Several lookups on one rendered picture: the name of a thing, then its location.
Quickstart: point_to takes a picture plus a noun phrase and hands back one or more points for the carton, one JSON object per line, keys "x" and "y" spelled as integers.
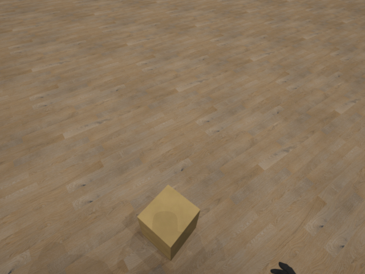
{"x": 168, "y": 221}

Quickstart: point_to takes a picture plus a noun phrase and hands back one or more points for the right robot hand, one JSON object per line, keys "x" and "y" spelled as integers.
{"x": 285, "y": 267}

